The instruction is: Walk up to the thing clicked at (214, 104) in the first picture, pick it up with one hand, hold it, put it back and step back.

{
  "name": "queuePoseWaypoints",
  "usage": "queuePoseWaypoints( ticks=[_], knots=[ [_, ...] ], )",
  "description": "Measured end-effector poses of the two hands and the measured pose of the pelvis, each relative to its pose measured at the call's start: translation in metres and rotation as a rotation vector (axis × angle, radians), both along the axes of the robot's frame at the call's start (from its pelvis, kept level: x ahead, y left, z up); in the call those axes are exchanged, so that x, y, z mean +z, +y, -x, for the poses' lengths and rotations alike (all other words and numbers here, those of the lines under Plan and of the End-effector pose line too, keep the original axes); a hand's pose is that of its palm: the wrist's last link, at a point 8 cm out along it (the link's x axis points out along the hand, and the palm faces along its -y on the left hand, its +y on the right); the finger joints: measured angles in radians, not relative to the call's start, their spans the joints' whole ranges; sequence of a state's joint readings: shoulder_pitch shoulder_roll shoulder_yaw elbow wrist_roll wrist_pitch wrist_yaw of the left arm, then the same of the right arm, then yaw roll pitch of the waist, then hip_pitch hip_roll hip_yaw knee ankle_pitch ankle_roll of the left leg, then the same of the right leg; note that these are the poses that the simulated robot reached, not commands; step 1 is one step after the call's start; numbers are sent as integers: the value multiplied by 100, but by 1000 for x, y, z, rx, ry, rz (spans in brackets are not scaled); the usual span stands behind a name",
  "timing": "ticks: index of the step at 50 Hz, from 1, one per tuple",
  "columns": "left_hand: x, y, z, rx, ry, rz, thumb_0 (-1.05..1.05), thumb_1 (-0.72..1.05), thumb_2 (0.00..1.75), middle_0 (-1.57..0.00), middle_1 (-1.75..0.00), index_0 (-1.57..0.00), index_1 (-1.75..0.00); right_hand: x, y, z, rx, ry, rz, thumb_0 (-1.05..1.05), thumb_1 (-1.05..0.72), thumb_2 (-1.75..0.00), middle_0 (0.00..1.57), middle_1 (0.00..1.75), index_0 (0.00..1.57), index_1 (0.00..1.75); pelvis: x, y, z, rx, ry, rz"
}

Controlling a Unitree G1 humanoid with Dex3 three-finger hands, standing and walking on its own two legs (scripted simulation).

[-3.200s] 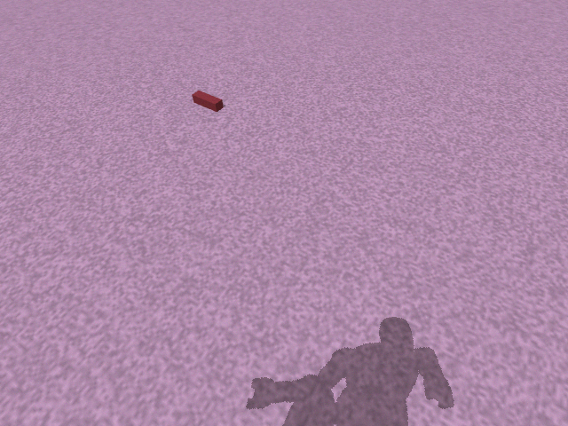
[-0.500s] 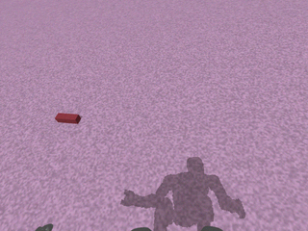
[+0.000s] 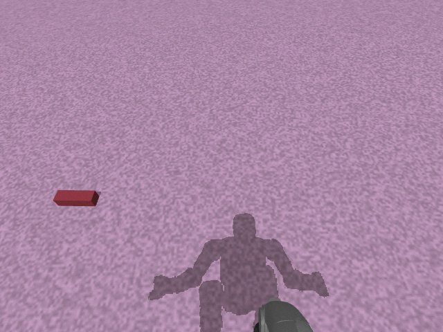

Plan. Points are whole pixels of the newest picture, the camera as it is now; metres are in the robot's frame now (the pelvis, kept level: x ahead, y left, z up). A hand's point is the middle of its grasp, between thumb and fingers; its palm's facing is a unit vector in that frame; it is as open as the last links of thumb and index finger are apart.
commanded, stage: walk up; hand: left
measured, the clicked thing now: (76, 198) +0.88 +0.78 -0.73
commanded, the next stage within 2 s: none
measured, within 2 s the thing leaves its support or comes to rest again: neither
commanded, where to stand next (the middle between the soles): +0.47 +0.55 m, yaw -6 degrees
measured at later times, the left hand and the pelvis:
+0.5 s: hand out of the picture +0.19 +0.52 -0.14, palm faces -0.02 -0.81 -0.59, open 7.4 cm; pelvis +0.14 +0.18 -0.03, yaw -1 degrees
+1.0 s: hand out of the picture +0.31 +0.64 -0.12, palm faces -0.02 -0.81 -0.59, open 7.4 cm; pelvis +0.27 +0.32 -0.02, yaw -1 degrees
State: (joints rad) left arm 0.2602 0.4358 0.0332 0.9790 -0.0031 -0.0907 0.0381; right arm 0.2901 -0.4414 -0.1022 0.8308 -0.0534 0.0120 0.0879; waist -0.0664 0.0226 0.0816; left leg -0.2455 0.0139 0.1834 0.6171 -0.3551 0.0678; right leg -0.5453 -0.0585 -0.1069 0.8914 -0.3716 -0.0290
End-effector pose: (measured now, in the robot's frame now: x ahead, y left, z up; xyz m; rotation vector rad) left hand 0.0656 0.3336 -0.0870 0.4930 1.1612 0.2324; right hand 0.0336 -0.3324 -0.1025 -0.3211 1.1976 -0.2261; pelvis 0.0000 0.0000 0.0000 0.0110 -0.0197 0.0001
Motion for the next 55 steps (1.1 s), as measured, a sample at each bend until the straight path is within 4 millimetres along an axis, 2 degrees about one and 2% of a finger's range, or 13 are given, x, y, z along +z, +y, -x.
queuePoseWaypoints(
  ticks=[3, 7, 15, 19, 22, 25, 27, 33, 38, 42, 47, 51, 55],
  knots=[
    [5, 6, -37, -32, -30, -8, 1, 90, 90, -21, -30, -20, -30, -15, 15, -2, -31, 44, -30, 1, -90, -90, 20, 30, 20, 30, -4, 13, -23, -12, -6, -2],
    [7, 24, -70, -31, -109, -48, 1, 90, 90, -21, -30, -21, -30, -38, 41, -28, -24, 70, -68, 1, -90, -90, 20, 30, 20, 30, -16, 27, -48, -15, -20, 25],
    [26, 85, -88, 18, -132, -85, 1, 89, 90, -21, -30, -21, -30, -32, 95, -113, 54, -4, -92, 1, -91, -90, 20, 30, 20, 30, -8, 78, -85, 4, -25, 47],
    [21, 132, -94, 23, -95, -98, 1, 89, 90, -21, -30, -21, -30, -22, 118, -149, 69, -37, -59, 1, -91, -90, 20, 30, 20, 30, -11, 114, -104, 5, -16, 43],
    [9, 175, -103, 30, -66, -106, 1, 89, 90, -21, -30, -21, -30, -17, 138, -170, 70, -64, -9, 1, -91, -90, 20, 30, 20, 30, -21, 148, -121, 4, -9, 46],
    [-7, 215, -117, 51, -24, -121, 1, 89, 90, -21, -30, -21, -30, -15, 160, -179, 43, -89, 39, 1, -91, -90, 20, 30, 20, 30, -31, 178, -137, -9, -15, 21],
    [-11, 227, -132, 59, -1, -113, 1, 90, 90, -21, -30, -20, -30, -11, 176, -176, 13, -81, 41, 1, -91, -90, 20, 30, 20, 30, -27, 191, -148, -13, -11, 28],
    [-6, 234, -184, -3, 2, -42, 1, 90, 90, -21, -30, -20, -30, -6, 217, -168, -29, 14, 17, 1, -90, -90, 20, 30, 20, 30, -10, 221, -182, -27, -5, 18],
    [-5, 240, -221, -34, -37, -35, 1, 90, 90, -21, -30, -20, -30, -28, 243, -183, -32, 82, -23, 1, -90, -90, 20, 30, 20, 30, -17, 241, -214, -32, 0, 12],
    [0, 262, -231, 4, -61, -62, 1, 89, 90, -21, -30, -21, -30, -41, 273, -219, -4, 98, -44, 1, -90, -90, 20, 30, 20, 30, -19, 263, -233, -24, -13, 45],
    [14, 305, -235, 38, -53, -95, 1, 89, 90, -21, -30, -21, -30, -38, 311, -281, 51, 23, -61, 1, -91, -90, 20, 30, 20, 30, -14, 299, -255, -13, -14, 48],
    [16, 352, -240, 41, -29, -122, 1, 89, 90, -21, -30, -21, -30, -31, 342, -327, 76, -40, -50, 1, -91, -90, 20, 30, 20, 30, -17, 335, -272, -14, -10, 42],
    [3, 412, -254, 44, -7, -142, 1, 89, 90, -21, -30, -21, -30, -26, 376, -365, 88, -106, -6, 1, -91, -90, 20, 30, 20, 30, -30, 382, -291, -17, -5, 40]
  ],
)
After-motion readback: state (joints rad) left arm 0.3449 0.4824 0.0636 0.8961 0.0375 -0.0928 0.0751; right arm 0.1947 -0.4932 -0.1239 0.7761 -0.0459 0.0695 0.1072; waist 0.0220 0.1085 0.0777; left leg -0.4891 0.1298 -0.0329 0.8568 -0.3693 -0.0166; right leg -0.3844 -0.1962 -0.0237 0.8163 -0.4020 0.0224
